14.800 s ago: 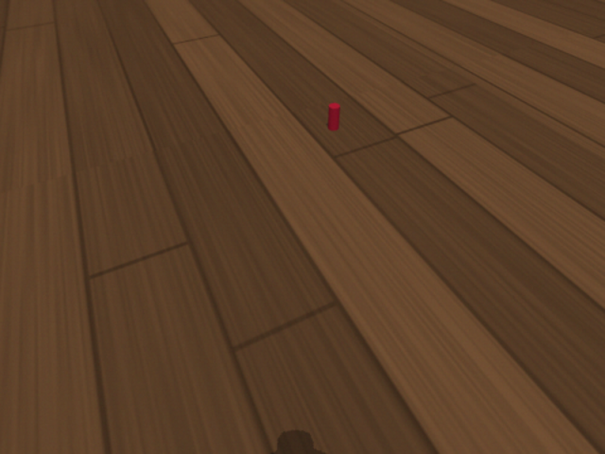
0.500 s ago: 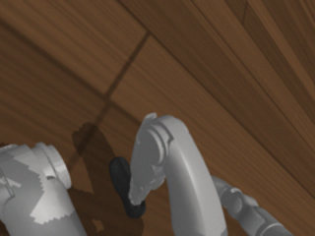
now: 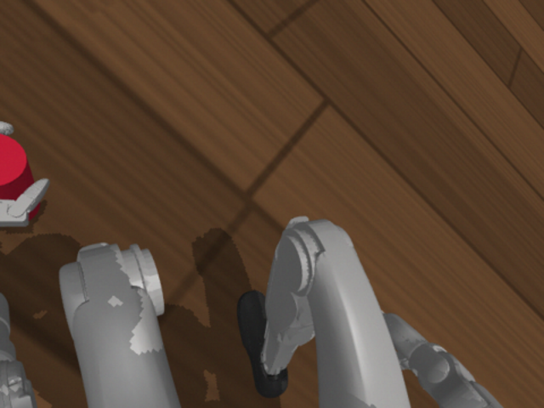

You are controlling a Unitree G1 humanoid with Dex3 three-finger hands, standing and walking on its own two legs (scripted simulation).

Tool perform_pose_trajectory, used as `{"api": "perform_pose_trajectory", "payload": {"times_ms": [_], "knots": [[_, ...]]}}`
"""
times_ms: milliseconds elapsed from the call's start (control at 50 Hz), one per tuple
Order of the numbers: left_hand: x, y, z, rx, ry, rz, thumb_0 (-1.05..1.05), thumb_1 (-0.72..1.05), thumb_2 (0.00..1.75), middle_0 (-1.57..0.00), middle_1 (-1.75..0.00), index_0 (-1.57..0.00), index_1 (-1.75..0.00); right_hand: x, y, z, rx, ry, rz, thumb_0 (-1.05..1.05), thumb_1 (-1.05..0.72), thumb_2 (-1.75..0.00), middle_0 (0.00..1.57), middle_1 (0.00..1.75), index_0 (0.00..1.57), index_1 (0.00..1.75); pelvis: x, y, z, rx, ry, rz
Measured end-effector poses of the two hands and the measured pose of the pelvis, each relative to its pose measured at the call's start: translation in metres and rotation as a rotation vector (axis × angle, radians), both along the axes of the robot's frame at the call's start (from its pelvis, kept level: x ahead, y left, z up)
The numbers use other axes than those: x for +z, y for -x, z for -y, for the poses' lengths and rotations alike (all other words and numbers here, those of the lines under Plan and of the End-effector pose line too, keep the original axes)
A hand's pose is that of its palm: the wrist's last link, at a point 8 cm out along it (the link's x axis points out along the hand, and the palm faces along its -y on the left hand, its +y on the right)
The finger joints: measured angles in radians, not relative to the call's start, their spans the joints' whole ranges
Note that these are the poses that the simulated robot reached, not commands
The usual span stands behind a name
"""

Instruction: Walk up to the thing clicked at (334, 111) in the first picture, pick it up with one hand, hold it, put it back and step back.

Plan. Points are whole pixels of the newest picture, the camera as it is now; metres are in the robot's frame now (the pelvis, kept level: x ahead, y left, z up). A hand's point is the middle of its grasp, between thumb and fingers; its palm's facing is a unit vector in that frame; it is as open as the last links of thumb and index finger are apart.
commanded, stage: settle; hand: left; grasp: from the side
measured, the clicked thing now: (2, 184) +0.42 +0.30 -0.13
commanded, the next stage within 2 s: lift in 1.26 s
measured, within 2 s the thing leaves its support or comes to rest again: neither
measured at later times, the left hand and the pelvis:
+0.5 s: hand out of the picture +0.41 +0.29 -0.01, palm faces +0.27 -0.96 -0.06, open 9.3 cm; pelvis +0.02 -0.01 +0.03, yaw +6 degrees
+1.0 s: hand out of the picture +0.41 +0.29 +0.04, palm faces +0.28 -0.96 -0.05, open 9.3 cm; pelvis +0.02 -0.02 +0.07, yaw +9 degrees
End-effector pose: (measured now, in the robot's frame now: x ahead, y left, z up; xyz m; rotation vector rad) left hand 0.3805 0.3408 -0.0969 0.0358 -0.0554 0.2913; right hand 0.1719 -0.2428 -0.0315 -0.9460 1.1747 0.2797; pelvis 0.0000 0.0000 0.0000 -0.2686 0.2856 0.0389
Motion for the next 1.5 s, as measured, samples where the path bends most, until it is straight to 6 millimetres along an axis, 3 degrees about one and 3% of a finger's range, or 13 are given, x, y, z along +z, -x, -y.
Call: {"api": "perform_pose_trajectory", "payload": {"times_ms": [260, 480, 620, 920, 1260, 1500], "knots": [[0.051, 0.014, -0.005, -0.012, -0.019, -0.053, 0.03, -0.25, 1.07, -0.81, -1.01, -0.73, -1.01, -0.018, -0.013, -0.003, -0.153, -0.138, 0.029, 0.0, -0.89, -0.89, 0.2, 0.3, 0.2, 0.3, 0.017, -0.008, 0.006, 0.039, -0.054, -0.12], [0.085, 0.007, 0.001, -0.012, -0.015, -0.081, 0.03, -0.25, 1.08, -0.82, -1.0, -0.73, -1.0, -0.031, -0.017, 0.004, -0.264, -0.211, 0.015, 0.0, -0.89, -0.89, 0.2, 0.3, 0.2, 0.3, 0.032, -0.02, 0.013, 0.059, -0.099, -0.21], [0.098, -0.002, 0.008, -0.033, -0.001, -0.086, 0.03, -0.25, 1.08, -0.82, -1.0, -0.73, -1.0, -0.027, -0.024, 0.012, -0.302, -0.215, 0.039, 0.0, -0.9, -0.89, 0.2, 0.3, 0.2, 0.3, 0.041, -0.024, 0.015, 0.064, -0.116, -0.243], [0.132, 0.002, 0.008, -0.017, -0.003, -0.085, 0.03, -0.25, 1.08, -0.82, -1.0, -0.73, -1.0, -0.007, -0.033, 0.014, -0.326, -0.226, 0.091, 0.0, -0.91, -0.9, 0.2, 0.3, 0.2, 0.3, 0.062, -0.024, 0.016, 0.078, -0.133, -0.269], [0.146, 0.004, 0.015, -0.014, 0.012, -0.098, 0.03, -0.25, 1.08, -0.82, -1.0, -0.74, -1.0, -0.003, -0.01, 0.012, -0.362, -0.249, 0.074, 0.0, -0.9, -0.9, 0.2, 0.3, 0.2, 0.3, 0.072, -0.018, 0.017, 0.09, -0.147, -0.263], [0.156, -0.002, 0.018, -0.009, 0.013, -0.087, 0.03, -0.26, 1.08, -0.82, -1.0, -0.74, -1.0, 0.0, -0.005, 0.017, -0.378, -0.249, 0.06, 0.0, -0.91, -0.9, 0.2, 0.3, 0.2, 0.3, 0.078, -0.02, 0.019, 0.093, -0.157, -0.275]]}}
